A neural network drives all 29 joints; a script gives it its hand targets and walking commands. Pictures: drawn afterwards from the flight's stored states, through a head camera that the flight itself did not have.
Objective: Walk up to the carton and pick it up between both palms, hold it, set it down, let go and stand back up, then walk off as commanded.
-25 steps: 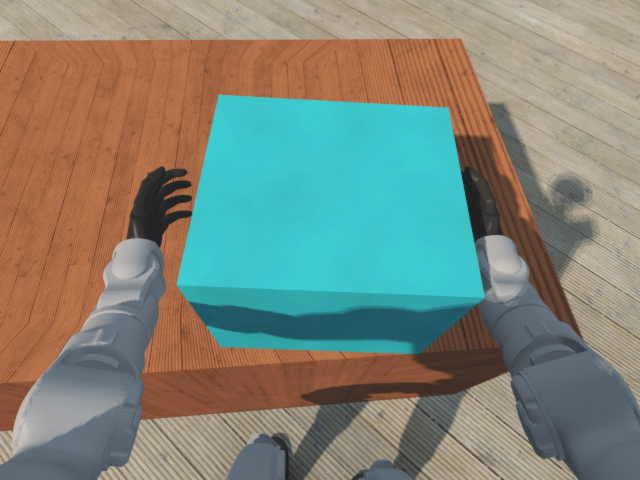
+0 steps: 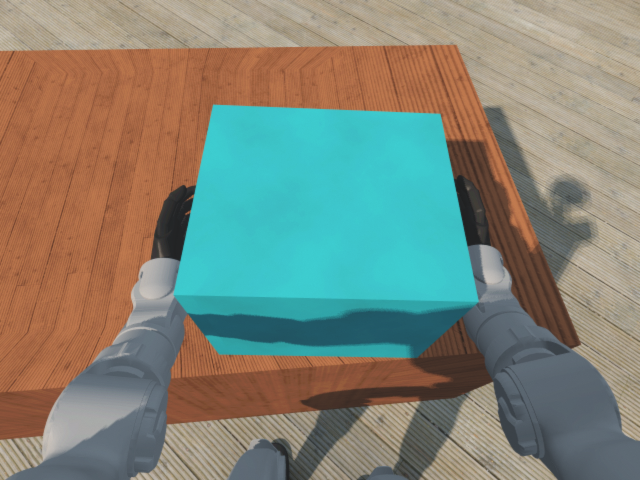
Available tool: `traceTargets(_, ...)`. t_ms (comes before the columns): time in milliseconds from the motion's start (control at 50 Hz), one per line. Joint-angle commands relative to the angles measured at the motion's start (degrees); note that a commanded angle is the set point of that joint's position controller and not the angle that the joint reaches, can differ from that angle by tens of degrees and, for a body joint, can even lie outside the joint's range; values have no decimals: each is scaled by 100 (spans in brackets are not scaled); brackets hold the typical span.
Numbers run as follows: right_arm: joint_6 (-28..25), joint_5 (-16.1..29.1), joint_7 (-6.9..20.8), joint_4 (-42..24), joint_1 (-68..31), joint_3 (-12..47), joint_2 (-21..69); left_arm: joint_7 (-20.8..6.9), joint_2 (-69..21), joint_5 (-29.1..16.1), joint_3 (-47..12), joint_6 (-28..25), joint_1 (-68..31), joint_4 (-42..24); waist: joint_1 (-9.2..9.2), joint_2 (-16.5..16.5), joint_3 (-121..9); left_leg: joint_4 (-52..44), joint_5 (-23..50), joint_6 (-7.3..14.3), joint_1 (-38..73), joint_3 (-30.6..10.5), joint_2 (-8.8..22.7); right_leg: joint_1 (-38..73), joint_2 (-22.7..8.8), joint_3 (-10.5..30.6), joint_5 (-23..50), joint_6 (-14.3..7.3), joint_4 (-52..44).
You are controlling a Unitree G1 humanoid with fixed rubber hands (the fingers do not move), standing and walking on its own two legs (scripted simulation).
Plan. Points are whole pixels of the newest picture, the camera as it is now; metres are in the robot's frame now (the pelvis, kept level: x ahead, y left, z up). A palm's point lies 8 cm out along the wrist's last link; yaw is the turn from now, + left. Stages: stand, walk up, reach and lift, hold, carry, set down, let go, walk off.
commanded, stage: reach and lift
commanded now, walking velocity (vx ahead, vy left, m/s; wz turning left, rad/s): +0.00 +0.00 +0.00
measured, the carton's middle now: (323, 241) +0.43 +0.02 -0.02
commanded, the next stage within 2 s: none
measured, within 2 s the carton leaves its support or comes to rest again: leaves its support in 1.52 s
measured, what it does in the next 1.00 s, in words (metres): stands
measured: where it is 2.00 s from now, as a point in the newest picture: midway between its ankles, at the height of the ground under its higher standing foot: outside the picture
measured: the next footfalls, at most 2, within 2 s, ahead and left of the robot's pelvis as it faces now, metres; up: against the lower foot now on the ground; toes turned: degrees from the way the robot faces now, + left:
none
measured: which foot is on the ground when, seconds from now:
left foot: down 0.00-1.00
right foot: down 0.00-1.00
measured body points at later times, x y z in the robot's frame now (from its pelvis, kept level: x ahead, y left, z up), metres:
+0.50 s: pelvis +0.00 +0.01 +0.00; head +0.11 +0.02 +0.44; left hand +0.41 +0.22 +0.00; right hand +0.44 -0.17 +0.01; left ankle +0.06 +0.10 -0.69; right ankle -0.02 -0.12 -0.69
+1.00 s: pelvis +0.02 +0.01 +0.02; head +0.13 +0.02 +0.46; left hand +0.41 +0.22 +0.00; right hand +0.44 -0.17 +0.02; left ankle +0.06 +0.10 -0.69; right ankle -0.02 -0.12 -0.69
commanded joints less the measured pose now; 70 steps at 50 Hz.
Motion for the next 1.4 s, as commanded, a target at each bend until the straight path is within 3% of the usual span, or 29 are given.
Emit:
traceTargets(0, -358, -110, 126, -770, -2533, 25, -393, -47, 476, 171, 164, -340, -2160, -551, 97, 122, -3831, 247, 2295, -403, 4101, 84, -104, 326, -60, -163, 1733, 191, -629)
traceTargets(20, -389, -115, 114, -1001, -2600, -44, -344, -41, 419, 44, 4, -376, -2387, -773, -40, 181, -3986, 277, 2271, -411, 4200, 47, -98, 259, -50, -187, 1674, 177, -619)
traceTargets(120, -382, -233, 165, -709, -2560, 28, -264, -28, 322, 165, 120, -423, -2207, -416, 116, 18, -3837, 199, 2326, -397, 4124, 64, -72, 402, -28, -188, 1562, 171, -649)
traceTargets(160, -416, -259, 160, -747, -2589, -80, -255, 9, 199, 112, 13, -465, -2368, -621, -20, 86, -3916, 213, 2379, -430, 4325, 26, -43, 298, 13, -245, 1566, 157, -675)
traceTargets(200, -440, -287, 200, -888, -2612, 13, -154, 38, 150, 185, 90, -492, -2231, -620, 128, -21, -3891, 224, 2456, -392, 4233, 22, -56, 334, -14, -201, 1697, 166, -610)
traceTargets(240, -507, -284, 224, -862, -2588, -66, -120, 44, 29, 237, 23, -505, -2236, -790, 125, 253, -4038, 217, 2705, -473, 4580, 13, -15, 188, 29, -277, 1740, 125, -680)
traceTargets(260, -418, -263, 235, -779, -2482, 65, -18, 36, 96, 274, 139, -515, -2153, -713, 233, 65, -3987, 210, 2696, -440, 4514, 36, -14, 294, 2, -235, 1755, 151, -692)
traceTargets(300, -397, -292, 290, -660, -2496, -38, -55, 37, -45, 337, 51, -462, -2223, -783, 182, 274, -3850, 91, 2556, -456, 4589, 8, -30, 199, 15, -230, 1474, 119, -815)
traceTargets(320, -393, -439, 275, -824, -2770, -142, 51, 43, -8, 337, 121, -500, -2460, -611, 224, 47, -3944, 119, 2301, -383, 4317, 57, -18, 132, -13, -253, 1373, 143, -780)
traceTargets(360, -432, -571, 277, -823, -2634, -196, 278, -23, -170, 309, 42, -557, -2412, -592, 39, 69, -3829, 34, 2234, -390, 4390, 57, 6, 285, -13, -283, 1477, 149, -821)
traceTargets(460, -532, -1179, 519, -586, -2738, -349, 1093, -254, -1070, 740, 81, -649, -2443, -210, 86, 21, -3414, -116, 2322, -406, 4466, 77, -40, 316, -55, -354, 1457, 128, -919)
traceTargets(520, -664, -1688, 812, -733, -2972, -74, 2502, -604, -2223, 1084, -120, -865, -3029, -242, 112, -82, -3499, -164, 2372, -370, 4329, 97, -115, 583, -105, -299, 1714, 145, -903)
traceTargets(580, -800, -2290, 1057, -705, -2961, -325, 3689, -831, -3208, 1338, -417, -1028, -3396, 47, -72, 176, -3388, -273, 1941, -432, 4385, 24, -60, 530, -144, -273, 1405, 91, -1049)
traceTargets(640, -937, -2441, 1158, -208, -2782, -408, 3697, -805, -3369, 1480, -328, -1177, -3172, 350, -80, 297, -3445, -322, 2375, -458, 4618, 26, -49, 567, -82, -305, 1828, 29, -1118)
traceTargets(700, -1035, -2472, 1175, 13, -2573, -301, 3818, -799, -3419, 1461, -341, -1279, -2930, 559, -16, 186, -3220, -336, 2661, -438, 4582, -5, -56, 855, -65, -268, 2114, 74, -1131)
traceTargets(720, -1051, -2463, 1161, 23, -2601, -321, 3805, -813, -3477, 1499, -307, -1274, -2904, 723, -135, 179, -3003, -358, 2611, -436, 4548, -64, -47, 860, -75, -265, 2178, 80, -1165)
traceTargets(780, -1196, -2407, 1109, -242, -2592, -53, 4130, -821, -3539, 1425, -414, -1432, -2955, 554, 74, 257, -3462, -278, 2759, -426, 4280, 9, -141, 1283, -94, -135, 2641, 102, -1062)
traceTargets(820, -1287, -2445, 1087, -201, -2397, 66, 4076, -821, -3655, 1372, -592, -1504, -2929, 462, -55, 224, -3581, -363, 3000, -449, 4368, -35, -143, 1398, -71, -137, 2942, 105, -1151)
traceTargets(900, -1514, -2357, 1106, -209, -2394, 135, 4073, -740, -3863, 1323, -825, -1663, -2880, 100, 16, 425, -3637, -267, 3553, -586, 4669, -59, -113, 1204, -23, -209, 2768, 86, -1228)
traceTargets(920, -1601, -2428, 1133, -201, -2516, 83, 4063, -701, -4022, 1363, -978, -1687, -3019, -141, -113, 509, -3714, -274, 3733, -644, 4951, -147, -37, 914, 30, -286, 2685, 46, -1245)
traceTargets(960, -1698, -2376, 1082, -443, -2331, 351, 4118, -723, -3867, 1406, -860, -1739, -2699, -15, 31, 278, -3596, -296, 3839, -596, 4849, -71, -84, 1409, 0, -213, 3281, 117, -1251)
traceTargets(980, -1714, -2433, 1081, -376, -2436, 185, 4006, -740, -3941, 1426, -896, -1723, -2884, -26, -144, 259, -3526, -399, 3779, -602, 4976, -111, -74, 1372, 6, -245, 3181, 128, -1322)
traceTargets(1000, -1727, -2449, 1042, -504, -2469, 307, 4060, -773, -3816, 1435, -778, -1740, -2859, 71, -44, 101, -3432, -454, 3277, -525, 4596, -17, -128, 1544, -34, -171, 3085, 158, -1320)
traceTargets(1080, -1880, -2664, 1033, -608, -2462, 257, 4091, -744, -3855, 1571, -760, -1865, -2936, -181, 10, 127, -3656, -563, 3261, -496, 4586, 31, -125, 1634, -26, -123, 3189, 145, -1339)
traceTargets(1220, -1934, -2776, 1014, -572, -2481, 80, 3937, -686, -3957, 1396, -1061, -1876, -3141, -528, -165, 141, -3759, -818, 2997, -519, 4849, 51, -60, 1486, 22, -233, 2708, 71, -1615)
traceTargets(1260, -1892, -2792, 1038, -444, -2289, 26, 3867, -645, -4037, 1436, -1156, -1850, -3148, -715, -147, 402, -3598, -902, 2949, -566, 5128, 43, -56, 1191, 28, -226, 2247, 27, -1733)
traceTargets(1300, -1842, -2785, 1019, -684, -2337, 243, 3981, -644, -4048, 1351, -1220, -1820, -3138, -769, -187, 193, -3716, -889, 2929, -529, 5151, 24, -49, 1432, 19, -228, 2443, 82, -1690)
traceTargets(1360, -1785, -2694, 1057, -1002, -2850, 335, 4011, -645, -3918, 1294, -1185, -1813, -3429, -600, -80, 137, -3836, -969, 2309, -439, 4792, 104, -118, 1472, -11, -174, 2086, 102, -1694)
traceTargets(1380, -1772, -2656, 1053, -1177, -2664, 442, 3978, -644, -3889, 1338, -1058, -1770, -3233, -548, 99, 124, -3810, -979, 2360, -422, 4724, 94, -120, 1532, -19, -111, 2105, 64, -1722)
